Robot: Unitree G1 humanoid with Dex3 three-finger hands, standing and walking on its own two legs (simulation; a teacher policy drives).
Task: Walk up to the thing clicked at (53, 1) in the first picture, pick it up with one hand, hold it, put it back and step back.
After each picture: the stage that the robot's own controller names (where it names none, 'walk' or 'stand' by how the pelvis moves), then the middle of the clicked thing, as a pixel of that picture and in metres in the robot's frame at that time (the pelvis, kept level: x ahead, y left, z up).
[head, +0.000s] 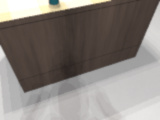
stand; out of the picture +1.01 +0.20 +0.10
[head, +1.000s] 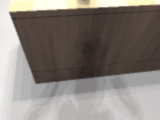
walk; out of the picture +0.90 +0.07 +0.12
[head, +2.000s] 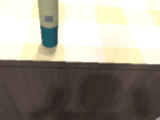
walk; (48, 17) +0.55 +0.16 +0.13
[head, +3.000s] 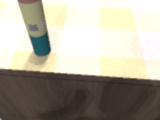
stand; (36, 25) +0.50 +0.19 +0.13
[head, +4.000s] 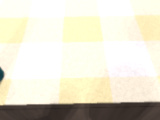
walk; out of the picture +0.37 +0.33 +0.13
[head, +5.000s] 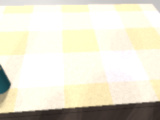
stand; out of the picture +0.36 +0.31 +0.10
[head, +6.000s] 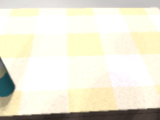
stand; out of the picture +0.36 +0.30 +0.10
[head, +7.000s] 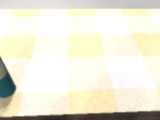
stand; out of the picture +0.36 +0.30 +0.09
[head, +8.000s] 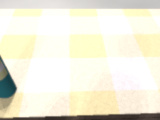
stand; out of the picture +0.35 +0.29 +0.10
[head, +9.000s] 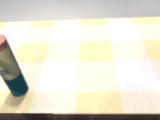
rise first; (9, 69) +0.38 +0.29 +0.10
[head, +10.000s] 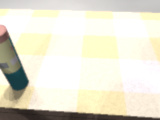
go down; (9, 61) +0.37 +0.29 +0.11
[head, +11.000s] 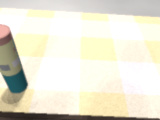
go down; (9, 63) +0.37 +0.26 +0.10
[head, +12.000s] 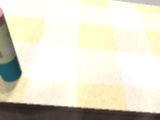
close in; (1, 49) +0.39 +0.26 +0.12
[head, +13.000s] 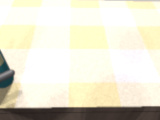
close; out of the picture +0.38 +0.29 +0.13
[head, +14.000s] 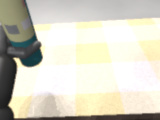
lift; (19, 26) +0.35 +0.17 +0.30
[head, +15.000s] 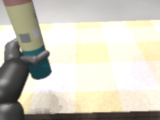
lift; (30, 39) +0.37 +0.17 +0.24
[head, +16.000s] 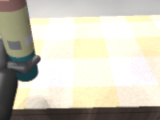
hold; (19, 42) +0.33 +0.17 +0.26
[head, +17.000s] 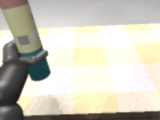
hold; (28, 41) +0.36 +0.17 +0.25
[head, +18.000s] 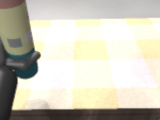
crouch; (18, 39) +0.32 +0.17 +0.28
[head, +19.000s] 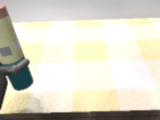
crouch; (9, 51) +0.35 +0.23 +0.21
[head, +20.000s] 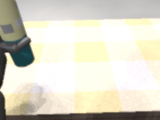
lower; (11, 28) +0.40 +0.21 +0.26
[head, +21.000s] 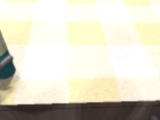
lower; out of the picture +0.41 +0.27 +0.14
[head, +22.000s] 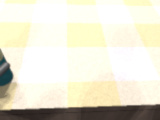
lower; out of the picture +0.38 +0.28 +0.14
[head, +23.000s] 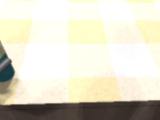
lower; out of the picture +0.40 +0.28 +0.14
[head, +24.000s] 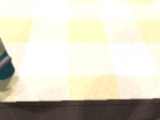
lower; out of the picture +0.41 +0.28 +0.14
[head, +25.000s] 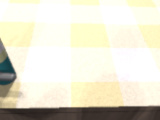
open; out of the picture +0.38 +0.27 +0.14
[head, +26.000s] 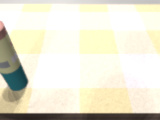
sink last; (6, 60) +0.37 +0.26 +0.12
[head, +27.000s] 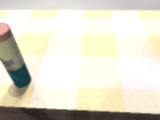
stand; (12, 59) +0.39 +0.28 +0.10
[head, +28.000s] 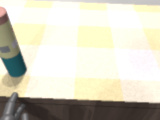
stand; (7, 46) +0.42 +0.27 +0.13
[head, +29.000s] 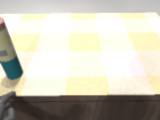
stand; (5, 51) +0.47 +0.30 +0.11
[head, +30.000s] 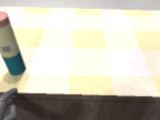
stand; (8, 47) +0.46 +0.29 +0.11
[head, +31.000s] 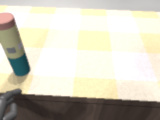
stand; (13, 48) +0.46 +0.27 +0.10
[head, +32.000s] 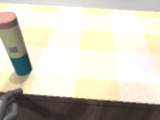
stand; (15, 47) +0.46 +0.27 +0.10
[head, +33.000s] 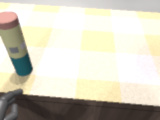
stand; (16, 47) +0.45 +0.27 +0.10
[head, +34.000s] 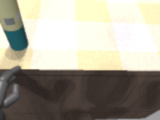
walk; (10, 19) +0.52 +0.23 +0.11
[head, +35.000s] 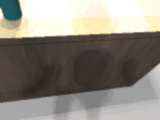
walk; out of the picture +0.60 +0.28 +0.12
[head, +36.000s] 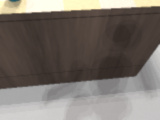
walk; out of the picture +0.77 +0.33 +0.14
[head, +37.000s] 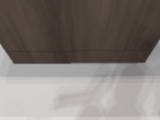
walk; out of the picture +1.00 +0.28 +0.13
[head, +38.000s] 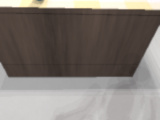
stand; out of the picture +1.05 +0.29 +0.10
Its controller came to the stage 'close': yes
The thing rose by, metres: 0.25
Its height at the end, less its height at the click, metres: +0.00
